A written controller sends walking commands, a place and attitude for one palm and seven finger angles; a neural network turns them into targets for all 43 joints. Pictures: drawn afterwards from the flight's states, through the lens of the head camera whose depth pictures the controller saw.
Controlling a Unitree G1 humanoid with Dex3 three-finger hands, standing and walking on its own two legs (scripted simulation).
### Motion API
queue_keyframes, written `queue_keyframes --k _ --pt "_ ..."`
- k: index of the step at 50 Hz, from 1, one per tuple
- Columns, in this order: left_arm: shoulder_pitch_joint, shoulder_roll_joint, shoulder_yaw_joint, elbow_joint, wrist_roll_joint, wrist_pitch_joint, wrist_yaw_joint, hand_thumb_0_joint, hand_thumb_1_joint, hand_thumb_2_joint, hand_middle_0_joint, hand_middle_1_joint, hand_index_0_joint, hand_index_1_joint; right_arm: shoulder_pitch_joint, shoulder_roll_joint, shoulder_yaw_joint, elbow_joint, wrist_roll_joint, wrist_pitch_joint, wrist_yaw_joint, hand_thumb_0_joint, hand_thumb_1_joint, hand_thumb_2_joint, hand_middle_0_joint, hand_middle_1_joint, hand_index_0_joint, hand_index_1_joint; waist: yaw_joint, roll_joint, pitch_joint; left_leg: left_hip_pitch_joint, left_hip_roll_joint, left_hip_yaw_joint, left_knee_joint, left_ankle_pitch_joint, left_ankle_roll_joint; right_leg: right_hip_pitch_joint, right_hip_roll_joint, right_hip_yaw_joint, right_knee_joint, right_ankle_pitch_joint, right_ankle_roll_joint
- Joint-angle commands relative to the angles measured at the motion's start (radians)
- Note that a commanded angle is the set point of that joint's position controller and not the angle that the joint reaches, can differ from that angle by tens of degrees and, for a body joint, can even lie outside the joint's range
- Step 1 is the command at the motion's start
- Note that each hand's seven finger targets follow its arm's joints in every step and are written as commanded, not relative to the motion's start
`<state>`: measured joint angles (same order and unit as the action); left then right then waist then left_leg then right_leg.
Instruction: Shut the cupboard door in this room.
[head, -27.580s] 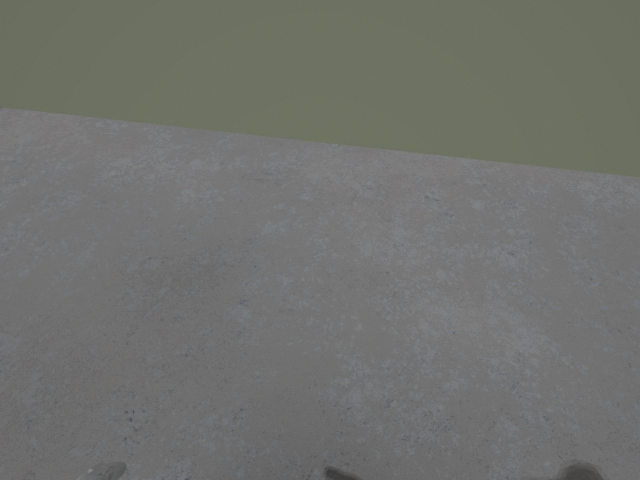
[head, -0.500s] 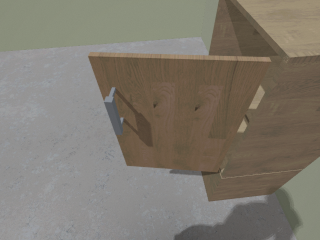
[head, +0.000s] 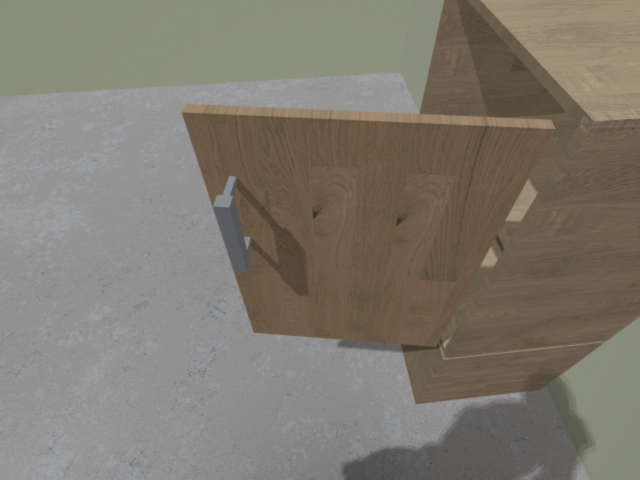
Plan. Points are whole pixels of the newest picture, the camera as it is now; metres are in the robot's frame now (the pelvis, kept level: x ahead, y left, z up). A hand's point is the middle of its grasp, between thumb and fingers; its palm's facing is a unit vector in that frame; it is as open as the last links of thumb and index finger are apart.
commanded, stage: look again from close up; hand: left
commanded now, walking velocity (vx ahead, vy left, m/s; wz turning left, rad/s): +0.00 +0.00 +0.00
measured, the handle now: (236, 226) +0.44 +0.15 +0.04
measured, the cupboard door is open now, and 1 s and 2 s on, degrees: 79 79 79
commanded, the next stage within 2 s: raise the hand and make a fist in 0.16 s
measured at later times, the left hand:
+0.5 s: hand (181, 414) +0.19 +0.18 -0.01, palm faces +0.13 -0.99 -0.01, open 7.0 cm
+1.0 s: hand (164, 450) +0.15 +0.20 -0.03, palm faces -0.06 -1.00 -0.04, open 4.6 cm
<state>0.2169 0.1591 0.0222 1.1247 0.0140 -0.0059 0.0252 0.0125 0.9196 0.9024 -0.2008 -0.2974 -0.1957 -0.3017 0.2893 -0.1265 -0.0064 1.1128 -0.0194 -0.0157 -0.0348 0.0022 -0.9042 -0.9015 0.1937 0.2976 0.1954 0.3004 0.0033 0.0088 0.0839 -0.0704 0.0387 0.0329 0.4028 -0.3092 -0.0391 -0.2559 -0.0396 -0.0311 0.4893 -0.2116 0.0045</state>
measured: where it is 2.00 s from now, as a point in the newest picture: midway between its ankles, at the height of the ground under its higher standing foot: outside the picture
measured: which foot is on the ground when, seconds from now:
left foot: down 0.00-1.00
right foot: down 0.00-1.00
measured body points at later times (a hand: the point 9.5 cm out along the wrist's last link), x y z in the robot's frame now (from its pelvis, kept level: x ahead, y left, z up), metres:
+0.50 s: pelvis -0.02 +0.01 -0.03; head -0.01 +0.00 +0.42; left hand +0.18 +0.23 +0.00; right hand +0.12 -0.26 -0.11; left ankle -0.06 +0.14 -0.74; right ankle +0.03 -0.12 -0.74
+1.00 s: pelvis -0.05 +0.03 -0.09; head +0.01 +0.03 +0.36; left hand +0.15 +0.25 -0.02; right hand +0.13 -0.16 -0.17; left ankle -0.06 +0.14 -0.74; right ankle +0.03 -0.12 -0.74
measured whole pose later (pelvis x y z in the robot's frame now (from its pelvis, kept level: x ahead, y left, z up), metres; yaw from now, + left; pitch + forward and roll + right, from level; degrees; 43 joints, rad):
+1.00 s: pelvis -0.05 +0.03 -0.09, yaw +3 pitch +11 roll -2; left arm 0.42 0.24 0.09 -0.18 -0.23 -0.23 -0.26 0.02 0.90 0.90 -0.70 -0.85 -0.70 -0.85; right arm 0.27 -0.16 0.07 0.48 0.01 -0.19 -0.05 0.01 -0.89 -0.90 0.20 0.30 0.20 0.30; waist 0.00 0.03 -0.09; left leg -0.78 0.02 -0.03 1.17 -0.58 0.00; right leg -0.87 -0.08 -0.06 1.07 -0.39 0.03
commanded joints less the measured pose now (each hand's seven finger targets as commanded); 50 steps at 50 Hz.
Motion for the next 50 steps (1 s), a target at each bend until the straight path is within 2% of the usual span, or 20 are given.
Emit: queue_keyframes --k 1,12,13,14,15,16,17,18,20,21,23,25,26,30,34,37,42,45,46,50 --pt "0.051 0.103 0.012 -0.033 -0.003 -0.014 0.006 0.000 0.900 0.900 -0.200 -0.300 -0.200 -0.300 0.104 -0.078 -0.011 -0.009 0.003 -0.014 -0.005 0.000 -0.900 -0.900 0.200 0.300 0.200 0.300 0.001 0.002 -0.023 -0.085 0.060 -0.033 -0.081 0.203 0.051 0.095 -0.065 0.064 -0.059 0.193 -0.045" --pt "0.047 0.109 0.013 -0.038 -0.003 -0.014 0.005 0.000 0.900 0.900 -0.200 -0.300 -0.200 -0.300 0.098 -0.085 -0.011 -0.003 0.004 -0.013 -0.003 0.000 -0.900 -0.900 0.200 0.300 0.200 0.300 0.005 0.007 -0.013 -0.104 0.052 -0.035 -0.079 0.184 0.050 0.099 -0.069 0.063 -0.071 0.168 -0.043" --pt "0.184 0.140 0.013 0.010 -0.002 -0.040 0.048 0.000 0.900 0.900 -0.200 -0.300 -0.200 -0.300 -0.021 -0.156 -0.028 -0.072 0.018 -0.029 0.008 0.000 -0.900 -0.900 0.200 0.300 0.200 0.300 0.050 -0.067 -0.169 -0.118 0.084 0.013 0.163 0.307 0.027 0.189 -0.124 0.096 -0.002 0.687 -0.029" --pt "-0.763 0.761 0.434 -1.598 -0.124 -0.335 0.037 0.000 0.900 0.900 -0.200 -0.300 -0.200 -0.300 0.059 -0.362 -0.062 -0.332 -0.001 -0.239 -0.124 0.000 -0.900 -0.900 0.200 0.300 0.200 0.300 -0.102 0.021 -0.530 0.182 0.038 0.061 0.166 0.508 0.057 0.209 -0.033 0.067 0.083 0.532 -0.026" --pt "0.012 0.208 0.048 -1.237 -0.121 -0.230 0.042 0.000 0.900 0.900 -0.218 -0.320 -0.218 -0.320 -0.057 -0.212 -0.022 -0.365 0.038 -0.296 -0.102 0.000 -0.900 -0.900 0.200 0.300 0.200 0.300 -0.002 0.353 -0.604 0.031 -0.046 0.043 0.107 0.597 0.062 0.165 0.022 -0.006 0.125 0.365 -0.037" --pt "0.205 -0.026 -0.027 -1.205 -0.193 -0.102 0.043 0.000 0.900 0.900 -0.237 -0.340 -0.237 -0.340 -0.111 -0.190 -0.014 -0.384 0.039 -0.339 -0.079 0.000 -0.900 -0.900 0.200 0.300 0.200 0.300 0.024 0.302 -0.466 -0.047 -0.015 0.015 0.098 0.647 0.019 0.148 0.010 -0.065 0.090 0.251 -0.027" --pt "0.113 0.017 -0.006 -1.076 -0.161 -0.112 0.065 0.000 0.900 0.900 -0.255 -0.360 -0.255 -0.360 -0.069 -0.198 -0.026 -0.344 0.055 -0.373 -0.064 0.000 -0.900 -0.900 0.200 0.300 0.200 0.300 -0.060 0.078 -0.174 -0.179 -0.018 -0.029 0.120 0.448 0.027 0.004 0.010 -0.069 0.062 0.205 -0.011" --pt "0.071 -0.006 -0.002 -1.069 -0.172 -0.158 0.053 0.000 0.900 0.900 -0.273 -0.380 -0.273 -0.380 -0.065 -0.217 -0.053 -0.384 0.039 -0.385 -0.050 0.000 -0.900 -0.900 0.200 0.300 0.200 0.300 -0.077 -0.072 -0.031 -0.290 -0.032 -0.048 0.135 0.261 0.034 -0.103 0.005 -0.078 0.053 0.108 0.002" --pt "0.263 -0.001 0.062 -0.952 -0.190 -0.291 -0.026 0.000 0.900 0.900 -0.310 -0.420 -0.310 -0.420 -0.083 -0.220 -0.074 -0.463 0.015 -0.398 -0.028 0.000 -0.900 -0.900 0.200 0.300 0.200 0.300 -0.014 -0.246 -0.038 -0.445 -0.054 -0.048 0.207 0.066 0.038 -0.201 0.003 -0.075 0.106 -0.111 0.005" --pt "0.373 0.014 0.105 -0.895 -0.207 -0.363 -0.085 0.000 0.900 0.900 -0.328 -0.440 -0.328 -0.440 -0.094 -0.214 -0.083 -0.504 0.020 -0.400 -0.012 0.000 -0.900 -0.900 0.200 0.300 0.200 0.300 0.032 -0.205 -0.058 -0.490 -0.069 -0.028 0.245 0.042 0.024 -0.194 -0.005 -0.055 0.147 -0.140 -0.010" --pt "0.440 -0.009 0.101 -0.933 -0.245 -0.534 -0.219 0.000 0.900 0.900 -0.365 -0.480 -0.365 -0.480 -0.109 -0.209 -0.088 -0.575 0.014 -0.387 0.022 0.000 -0.900 -0.900 0.200 0.300 0.200 0.300 0.057 -0.222 -0.146 -0.575 -0.080 -0.005 0.348 0.013 0.010 -0.219 -0.009 -0.023 0.252 -0.147 -0.025" --pt "0.391 0.063 0.141 -0.951 -0.256 -0.681 -0.349 0.000 0.900 0.900 -0.402 -0.520 -0.402 -0.520 -0.138 -0.232 -0.097 -0.635 0.011 -0.363 0.042 0.000 -0.900 -0.900 0.200 0.300 0.200 0.300 0.041 -0.190 -0.174 -0.680 -0.087 -0.001 0.466 -0.046 0.011 -0.284 -0.026 0.039 0.320 -0.189 -0.039" --pt "0.390 0.131 0.207 -0.935 -0.255 -0.700 -0.381 0.000 0.900 0.900 -0.420 -0.540 -0.420 -0.540 -0.137 -0.236 -0.107 -0.658 0.020 -0.346 0.046 0.000 -0.900 -0.900 0.200 0.300 0.200 0.300 0.062 -0.118 -0.191 -0.722 -0.090 0.003 0.506 -0.069 0.019 -0.297 -0.039 0.078 0.338 -0.227 -0.050" --pt "0.267 0.123 0.162 -1.209 -0.310 -0.580 -0.384 0.000 0.900 0.900 -0.493 -0.620 -0.493 -0.620 -0.168 -0.240 -0.093 -0.814 0.042 -0.301 0.021 0.000 -0.900 -0.900 0.200 0.300 0.200 0.300 0.058 -0.018 -0.307 -0.753 -0.095 0.010 0.544 -0.138 0.048 -0.369 -0.015 0.081 0.384 -0.353 -0.036" --pt "0.108 0.137 0.104 -1.528 -0.269 -0.568 -0.281 0.000 0.900 0.900 -0.567 -0.700 -0.567 -0.700 -0.109 -0.230 -0.067 -0.844 0.031 -0.281 -0.008 0.000 -0.900 -0.900 0.200 0.300 0.200 0.300 -0.004 0.064 -0.359 -0.732 -0.069 -0.034 0.583 -0.145 0.058 -0.443 0.012 0.043 0.450 -0.317 -0.032" --pt "0.037 0.145 0.060 -1.604 -0.240 -0.564 -0.260 0.000 0.900 0.900 -0.622 -0.760 -0.622 -0.760 -0.077 -0.240 -0.048 -0.820 0.025 -0.277 -0.028 0.000 -0.900 -0.900 0.200 0.300 0.200 0.300 -0.044 0.079 -0.380 -0.715 -0.054 -0.058 0.606 -0.122 0.064 -0.483 0.027 0.006 0.491 -0.249 -0.031" --pt "0.164 0.149 0.068 -1.473 -0.240 -0.394 -0.304 0.000 0.900 0.900 -0.713 -0.860 -0.713 -0.860 -0.081 -0.239 -0.034 -0.811 0.046 -0.264 -0.039 0.000 -0.900 -0.900 0.200 0.300 0.200 0.300 -0.029 0.036 -0.353 -0.751 -0.056 -0.073 0.557 -0.164 0.053 -0.441 0.030 -0.019 0.454 -0.284 -0.023" --pt "0.216 0.172 0.123 -1.498 -0.254 -0.292 -0.300 0.000 0.900 0.900 -0.768 -0.920 -0.768 -0.920 -0.105 -0.227 -0.028 -0.831 0.050 -0.252 -0.040 0.000 -0.900 -0.900 0.200 0.300 0.200 0.300 0.010 0.020 -0.391 -0.734 -0.062 -0.073 0.508 -0.148 0.049 -0.365 0.024 -0.025 0.428 -0.286 -0.022" --pt "0.233 0.193 0.160 -1.495 -0.258 -0.273 -0.287 0.000 0.900 0.900 -0.787 -0.940 -0.787 -0.940 -0.118 -0.222 -0.025 -0.833 0.051 -0.249 -0.042 0.000 -0.900 -0.900 0.200 0.300 0.200 0.300 0.026 0.031 -0.392 -0.725 -0.063 -0.073 0.497 -0.135 0.048 -0.351 0.028 -0.034 0.431 -0.278 -0.026" --pt "0.228 0.167 0.177 -1.532 -0.286 -0.290 -0.250 0.000 0.900 0.900 -0.860 -1.020 -0.860 -1.020 -0.106 -0.209 -0.018 -0.825 0.039 -0.254 -0.039 0.000 -0.900 -0.900 0.200 0.300 0.200 0.300 0.024 -0.018 -0.371 -0.706 -0.059 -0.074 0.476 -0.079 0.042 -0.329 0.028 -0.051 0.420 -0.222 -0.022"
